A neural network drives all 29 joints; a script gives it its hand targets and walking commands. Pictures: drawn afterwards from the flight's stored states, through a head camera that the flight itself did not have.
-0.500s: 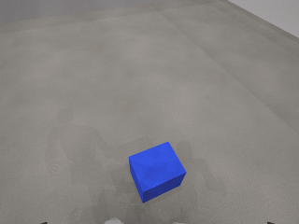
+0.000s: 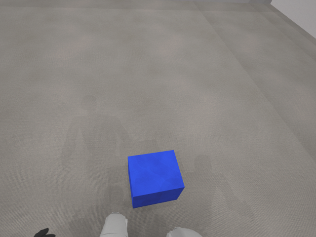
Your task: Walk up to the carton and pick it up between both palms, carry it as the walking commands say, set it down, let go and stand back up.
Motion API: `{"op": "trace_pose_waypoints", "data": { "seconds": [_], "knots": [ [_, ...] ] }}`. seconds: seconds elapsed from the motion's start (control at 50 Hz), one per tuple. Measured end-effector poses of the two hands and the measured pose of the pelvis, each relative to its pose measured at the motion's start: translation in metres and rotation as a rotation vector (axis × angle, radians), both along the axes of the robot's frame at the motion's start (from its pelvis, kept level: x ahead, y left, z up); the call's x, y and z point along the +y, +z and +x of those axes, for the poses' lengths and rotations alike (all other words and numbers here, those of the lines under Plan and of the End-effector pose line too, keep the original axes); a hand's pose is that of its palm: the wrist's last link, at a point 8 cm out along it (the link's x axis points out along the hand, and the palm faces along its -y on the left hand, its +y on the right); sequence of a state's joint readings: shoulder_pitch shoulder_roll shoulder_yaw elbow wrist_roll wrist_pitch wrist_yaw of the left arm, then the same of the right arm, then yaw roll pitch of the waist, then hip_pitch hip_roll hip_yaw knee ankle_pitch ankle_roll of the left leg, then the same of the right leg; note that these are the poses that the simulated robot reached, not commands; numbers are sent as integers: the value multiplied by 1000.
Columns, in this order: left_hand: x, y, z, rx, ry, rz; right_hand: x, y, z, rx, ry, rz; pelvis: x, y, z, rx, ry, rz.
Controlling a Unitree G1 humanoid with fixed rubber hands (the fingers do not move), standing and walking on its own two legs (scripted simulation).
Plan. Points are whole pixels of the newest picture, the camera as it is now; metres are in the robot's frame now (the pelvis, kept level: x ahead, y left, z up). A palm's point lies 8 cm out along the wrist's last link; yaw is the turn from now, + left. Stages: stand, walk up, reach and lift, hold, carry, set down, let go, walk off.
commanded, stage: walk up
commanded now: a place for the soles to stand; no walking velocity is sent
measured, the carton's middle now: (153, 179) +0.49 -0.03 -0.60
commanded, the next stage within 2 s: none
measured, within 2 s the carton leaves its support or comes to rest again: neither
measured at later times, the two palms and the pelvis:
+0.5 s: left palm out of the picture +0.03 +0.18 -0.12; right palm out of the picture +0.11 -0.50 -0.06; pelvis +0.01 -0.15 +0.00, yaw +8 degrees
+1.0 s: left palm out of the picture +0.03 +0.19 -0.07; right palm out of the picture +0.16 -0.45 -0.08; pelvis +0.02 -0.15 +0.02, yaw +12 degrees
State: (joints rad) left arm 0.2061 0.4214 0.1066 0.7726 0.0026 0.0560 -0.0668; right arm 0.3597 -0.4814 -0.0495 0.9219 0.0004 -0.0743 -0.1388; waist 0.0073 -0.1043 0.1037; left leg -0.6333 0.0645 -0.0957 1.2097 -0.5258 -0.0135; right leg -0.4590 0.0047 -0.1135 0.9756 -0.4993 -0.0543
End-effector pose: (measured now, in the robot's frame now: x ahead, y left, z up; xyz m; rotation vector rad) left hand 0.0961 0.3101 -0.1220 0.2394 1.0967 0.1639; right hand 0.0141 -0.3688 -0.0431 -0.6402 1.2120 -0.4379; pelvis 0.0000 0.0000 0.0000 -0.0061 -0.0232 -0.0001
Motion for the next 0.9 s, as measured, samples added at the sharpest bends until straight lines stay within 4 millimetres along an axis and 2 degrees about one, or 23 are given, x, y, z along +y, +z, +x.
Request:
{"op": "trace_pose_waypoints", "data": {
  "seconds": [0.06,0.12,0.18,0.24,0.36,0.42,0.48,0.56,0.66,0.78,0.84,0.9],
  "knots": [
    [-6,7,-34,75,39,16,-10,7,41,-53,51,6,-11,9,4,26,22,4],
    [-11,10,-55,121,73,27,-16,8,65,-74,100,10,-19,11,5,41,45,1],
    [-20,11,-58,124,86,34,-24,4,67,-76,114,20,-28,10,5,20,59,21],
    [-32,16,-47,81,93,43,-39,2,62,-74,113,20,-43,10,6,2,70,25],
    [-77,11,-34,13,96,37,-87,-4,66,-105,123,22,-91,1,5,-5,77,44],
    [-108,2,-41,9,106,43,-119,-15,74,-115,136,30,-123,-10,5,-5,83,44],
    [-129,2,-60,32,160,45,-133,-19,86,-91,152,52,-146,-8,7,-10,124,24],
    [-144,17,-82,88,211,77,-139,-14,107,-83,188,104,-164,7,13,17,152,24],
    [-145,41,-102,120,246,150,-140,-19,129,-51,238,160,-172,16,18,51,185,15],
    [-134,55,-119,159,268,205,-116,-37,153,-74,269,236,-165,16,20,52,199,-2],
    [-126,54,-117,148,270,205,-98,-41,156,-87,269,267,-158,15,21,51,202,-13],
    [-122,49,-104,113,259,183,-81,-40,151,-98,259,291,-152,16,20,40,198,5]
  ]
}}
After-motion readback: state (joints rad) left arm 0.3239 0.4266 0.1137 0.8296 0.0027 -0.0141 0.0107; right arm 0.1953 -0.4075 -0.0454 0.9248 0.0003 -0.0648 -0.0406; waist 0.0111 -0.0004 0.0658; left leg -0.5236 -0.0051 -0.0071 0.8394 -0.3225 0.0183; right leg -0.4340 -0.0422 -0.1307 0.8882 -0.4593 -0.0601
